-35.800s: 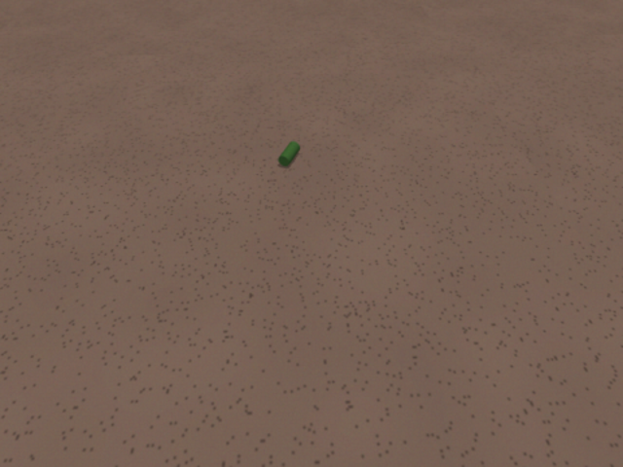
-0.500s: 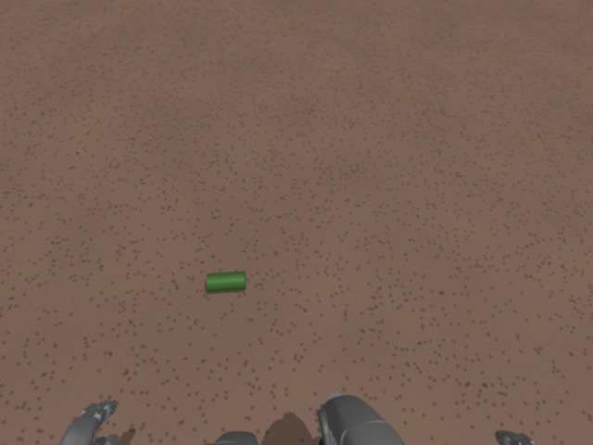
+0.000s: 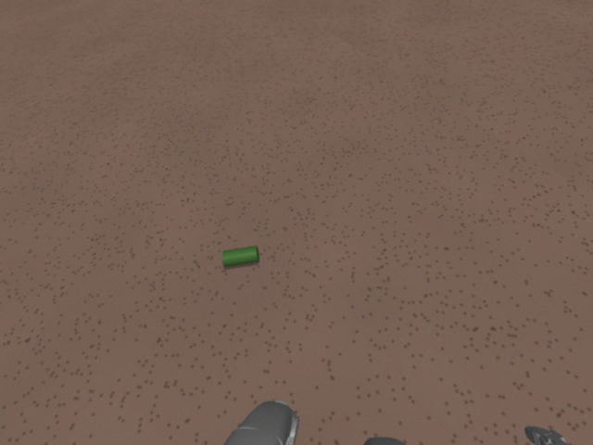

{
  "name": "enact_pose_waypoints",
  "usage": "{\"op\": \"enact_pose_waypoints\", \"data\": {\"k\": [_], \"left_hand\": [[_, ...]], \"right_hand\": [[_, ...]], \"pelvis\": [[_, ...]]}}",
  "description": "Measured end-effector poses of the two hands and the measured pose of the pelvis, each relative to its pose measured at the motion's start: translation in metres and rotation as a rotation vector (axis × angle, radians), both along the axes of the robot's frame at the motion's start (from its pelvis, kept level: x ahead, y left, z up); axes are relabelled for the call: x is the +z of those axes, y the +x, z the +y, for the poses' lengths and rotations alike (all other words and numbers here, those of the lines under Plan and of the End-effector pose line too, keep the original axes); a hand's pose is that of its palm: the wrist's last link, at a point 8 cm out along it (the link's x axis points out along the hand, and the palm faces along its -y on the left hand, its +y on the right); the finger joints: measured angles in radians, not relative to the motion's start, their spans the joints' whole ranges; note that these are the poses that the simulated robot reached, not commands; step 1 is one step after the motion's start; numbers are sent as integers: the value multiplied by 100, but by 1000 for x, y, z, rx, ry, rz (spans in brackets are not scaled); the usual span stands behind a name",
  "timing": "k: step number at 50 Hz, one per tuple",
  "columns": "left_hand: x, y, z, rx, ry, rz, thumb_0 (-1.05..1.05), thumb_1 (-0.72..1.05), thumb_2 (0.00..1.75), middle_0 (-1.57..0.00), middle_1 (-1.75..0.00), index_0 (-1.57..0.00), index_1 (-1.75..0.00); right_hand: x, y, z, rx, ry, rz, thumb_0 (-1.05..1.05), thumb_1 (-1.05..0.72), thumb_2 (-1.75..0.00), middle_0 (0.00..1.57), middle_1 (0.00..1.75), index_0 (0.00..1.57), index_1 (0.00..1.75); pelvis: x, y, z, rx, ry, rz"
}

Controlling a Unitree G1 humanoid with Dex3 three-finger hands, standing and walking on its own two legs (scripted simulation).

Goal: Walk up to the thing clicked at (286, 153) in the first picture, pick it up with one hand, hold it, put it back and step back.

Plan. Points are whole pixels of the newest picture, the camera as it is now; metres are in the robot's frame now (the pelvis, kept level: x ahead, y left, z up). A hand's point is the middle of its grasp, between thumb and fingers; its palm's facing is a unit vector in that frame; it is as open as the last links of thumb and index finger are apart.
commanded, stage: step back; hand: left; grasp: from above
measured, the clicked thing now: (241, 256) +0.81 +0.33 -0.74
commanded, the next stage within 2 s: stand in 1.68 s
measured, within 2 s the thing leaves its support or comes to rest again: neither
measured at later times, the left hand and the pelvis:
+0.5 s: hand out of the picture -0.11 +0.25 -0.15, palm faces +0.08 -0.92 -0.38, open 7.4 cm; pelvis -0.18 -0.03 -0.01, yaw +3 degrees
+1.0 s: hand out of the picture -0.23 +0.27 -0.14, palm faces +0.08 -0.90 -0.43, open 7.4 cm; pelvis -0.24 -0.02 +0.00, yaw +6 degrees
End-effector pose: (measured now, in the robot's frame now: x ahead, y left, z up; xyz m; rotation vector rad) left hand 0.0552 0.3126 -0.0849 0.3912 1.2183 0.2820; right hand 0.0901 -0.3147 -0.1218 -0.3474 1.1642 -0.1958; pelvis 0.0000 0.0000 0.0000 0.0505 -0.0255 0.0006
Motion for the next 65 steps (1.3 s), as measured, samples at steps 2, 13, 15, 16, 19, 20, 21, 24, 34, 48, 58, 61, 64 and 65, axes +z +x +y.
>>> {"op": "enact_pose_waypoints", "data": {"k": [2, 13, 15, 16, 19, 20, 21, 24, 34, 48, 58, 61, 64, 65], "left_hand": [[3, 0, -2, -10, 12, -36, 1, 90, 89, -21, -30, -21, -30], [-30, -41, -7, -2, -46, -188, 0, 90, 90, -21, -30, -20, -30], [-34, -61, -10, 11, -69, -163, 0, 90, 90, -21, -30, -20, -30], [-33, -71, -12, 16, -78, -149, 0, 91, 90, -21, -30, -20, -30], [-30, -102, -16, 39, -93, -128, 1, 91, 90, -21, -30, -21, -30], [-29, -114, -16, 46, -92, -122, 1, 90, 90, -21, -30, -21, -30], [-29, -125, -16, 53, -89, -114, 1, 90, 90, -21, -30, -21, -30], [-30, -164, -19, 58, -65, -77, 0, 91, 90, -21, -30, -20, -30], [-17, -288, -43, 80, 5, 62, 1, 90, 89, -21, -30, -21, -30], [-18, -300, -4, 105, 5, 10, 1, 90, 90, -21, -30, -20, -30], [-20, -233, -26, 31, -36, -79, 1, 91, 90, -20, -30, -20, -30], [-22, -218, -40, 30, -28, -113, 1, 91, 90, -20, -30, -20, -30], [-20, -210, -52, 34, -40, -123, 0, 91, 90, -21, -30, -20, -30], [-18, -207, -55, 37, -45, -127, 0, 91, 90, -21, -30, -20, -30]], "right_hand": [[-3, -24, -4, 6, -6, 46, 0, -90, -90, 20, 30, 20, 30], [-6, -107, 5, 80, -42, 115, 1, -90, -90, 20, 30, 20, 30], [1, -118, 6, 87, -41, 90, 0, -90, -90, 20, 30, 20, 30], [5, -122, 6, 90, -45, 77, 0, -90, -90, 20, 30, 20, 30], [17, -130, 2, 101, -61, 41, 0, -90, -90, 20, 30, 21, 30], [20, -131, 0, 106, -63, 25, 0, -90, -90, 20, 30, 21, 30], [22, -131, -2, 112, -64, 9, 0, -90, -90, 20, 30, 21, 30], [24, -130, -9, 129, -61, -47, 0, -90, -90, 20, 30, 21, 30], [5, -183, -32, 77, 32, -72, 0, -90, -90, 20, 30, 20, 30], [-3, -270, -13, 74, 21, 98, 1, -90, -90, 20, 30, 20, 30], [3, -262, -36, 36, -3, 69, 0, -90, -90, 20, 30, 21, 30], [-9, -246, -46, 28, -7, 70, 0, -90, -90, 20, 30, 20, 30], [-12, -230, -44, 40, 4, 71, 0, -90, -90, 20, 30, 20, 30], [-12, -226, -43, 47, 9, 72, 0, -90, -90, 20, 30, 20, 30]], "pelvis": [[0, -12, -3, 15, -5, 8], [-19, -99, -7, 100, 2, -37], [-16, -112, -7, 99, -20, -43], [-14, -118, -7, 104, -39, -47], [-6, -136, -12, 94, -65, -37], [-5, -143, -14, 89, -67, -30], [-5, -150, -17, 84, -69, -24], [-7, -172, -25, 66, -66, -11], [-7, -228, -48, 7, -41, -31], [-7, -248, -24, 97, -8, -16], [-7, -227, -42, 92, -23, -27], [-14, -220, -49, 96, -54, -39], [-11, -213, -52, 100, -42, -34], [-10, -211, -52, 104, -41, -31]]}}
